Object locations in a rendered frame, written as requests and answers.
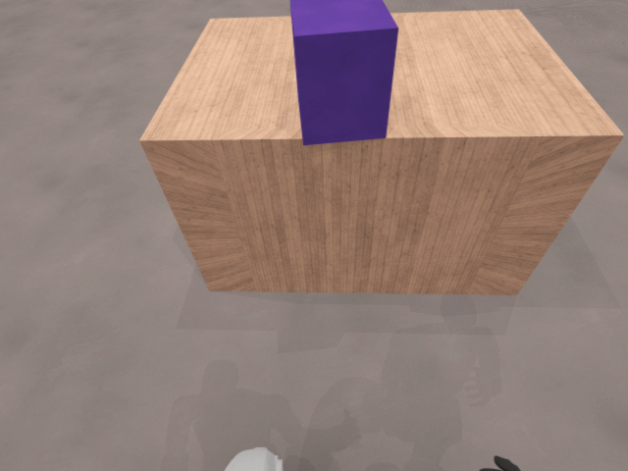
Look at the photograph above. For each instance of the carton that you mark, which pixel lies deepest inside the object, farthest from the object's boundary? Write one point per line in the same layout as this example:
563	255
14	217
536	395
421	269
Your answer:
344	53

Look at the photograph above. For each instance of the pedestal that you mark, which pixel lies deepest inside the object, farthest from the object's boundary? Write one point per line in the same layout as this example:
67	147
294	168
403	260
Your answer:
491	144

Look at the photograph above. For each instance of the left robot thigh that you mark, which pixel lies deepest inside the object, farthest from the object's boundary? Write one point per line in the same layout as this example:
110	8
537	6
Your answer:
255	460

